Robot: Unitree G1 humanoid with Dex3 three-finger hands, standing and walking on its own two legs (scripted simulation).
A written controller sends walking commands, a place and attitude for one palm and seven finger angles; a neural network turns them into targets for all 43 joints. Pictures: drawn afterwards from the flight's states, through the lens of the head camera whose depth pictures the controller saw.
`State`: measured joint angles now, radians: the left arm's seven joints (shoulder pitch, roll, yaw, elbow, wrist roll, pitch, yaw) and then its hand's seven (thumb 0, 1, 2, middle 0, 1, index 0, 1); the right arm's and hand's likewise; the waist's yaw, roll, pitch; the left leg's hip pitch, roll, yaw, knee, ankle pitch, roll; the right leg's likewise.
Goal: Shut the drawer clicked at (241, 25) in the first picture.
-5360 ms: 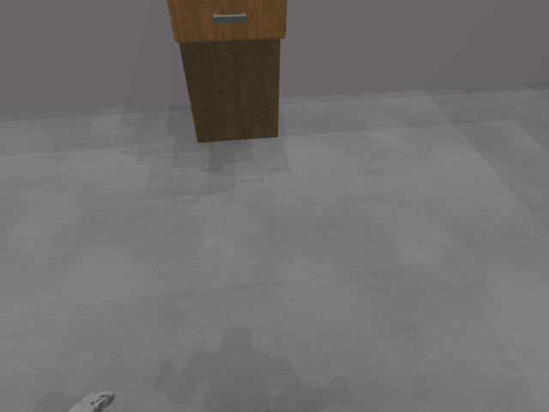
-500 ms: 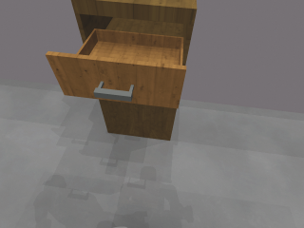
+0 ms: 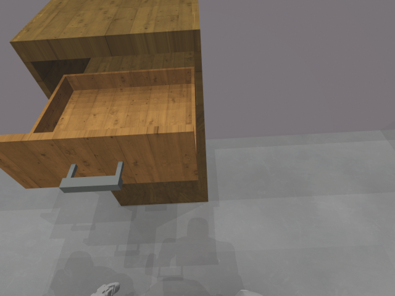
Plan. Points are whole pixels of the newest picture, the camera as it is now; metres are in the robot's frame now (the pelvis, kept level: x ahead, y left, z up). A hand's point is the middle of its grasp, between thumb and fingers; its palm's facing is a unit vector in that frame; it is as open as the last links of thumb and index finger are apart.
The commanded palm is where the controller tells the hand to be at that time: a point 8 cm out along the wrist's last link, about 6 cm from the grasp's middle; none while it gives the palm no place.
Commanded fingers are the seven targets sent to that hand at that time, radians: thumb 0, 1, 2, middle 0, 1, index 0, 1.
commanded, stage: come to a stop and stand still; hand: left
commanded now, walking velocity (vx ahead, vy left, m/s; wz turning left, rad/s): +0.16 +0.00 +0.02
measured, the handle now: (94, 175) +0.35 +0.24 +0.05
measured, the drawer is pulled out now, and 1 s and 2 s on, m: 0.30 0.30 0.30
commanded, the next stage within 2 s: look again from close up in 1.10 s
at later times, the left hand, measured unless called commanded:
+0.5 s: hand out of the picture +0.04 +0.21 -0.17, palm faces +0.08 -0.98 -0.19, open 7.3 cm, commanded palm none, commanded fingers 0.00 0.90 0.90 -0.20 -0.30 -0.20 -0.30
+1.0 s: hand out of the picture -0.01 +0.15 -0.15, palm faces +0.04 -0.98 -0.20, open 7.3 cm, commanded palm none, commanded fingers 0.00 0.90 0.90 -0.20 -0.30 -0.20 -0.30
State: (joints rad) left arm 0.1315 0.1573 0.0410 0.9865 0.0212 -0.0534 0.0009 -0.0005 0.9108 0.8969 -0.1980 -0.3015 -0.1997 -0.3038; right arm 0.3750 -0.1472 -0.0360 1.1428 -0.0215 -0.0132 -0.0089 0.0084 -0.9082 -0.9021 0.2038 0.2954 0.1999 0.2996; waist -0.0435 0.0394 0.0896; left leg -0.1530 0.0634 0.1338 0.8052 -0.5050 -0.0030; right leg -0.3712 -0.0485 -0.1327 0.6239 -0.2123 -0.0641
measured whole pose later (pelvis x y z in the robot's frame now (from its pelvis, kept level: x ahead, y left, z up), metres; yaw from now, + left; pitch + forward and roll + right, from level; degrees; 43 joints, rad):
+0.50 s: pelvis +0.02 +0.03 +0.01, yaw +0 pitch -1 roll +0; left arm 0.23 0.18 0.04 1.07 0.01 0.04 0.04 0.00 0.91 0.90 -0.20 -0.30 -0.20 -0.30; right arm 0.18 -0.14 -0.03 1.05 -0.02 0.01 -0.04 0.01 -0.93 -0.90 0.20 0.30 0.20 0.30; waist 0.03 -0.05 0.06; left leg -0.22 0.02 0.08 0.48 -0.24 0.02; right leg -0.33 -0.03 -0.07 0.67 -0.38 0.01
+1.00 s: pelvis -0.01 -0.01 +0.02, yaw -1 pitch -2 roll +0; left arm 0.31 0.10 0.00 1.12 0.01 -0.01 0.04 0.01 0.91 0.90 -0.20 -0.30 -0.20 -0.30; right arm 0.28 -0.19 -0.03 1.14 -0.02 0.03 -0.02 0.01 -0.91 -0.90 0.20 0.30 0.20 0.30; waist 0.00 0.05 0.02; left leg -0.24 0.06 0.06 0.54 -0.28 -0.03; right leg -0.08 0.00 -0.06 0.43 -0.32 -0.02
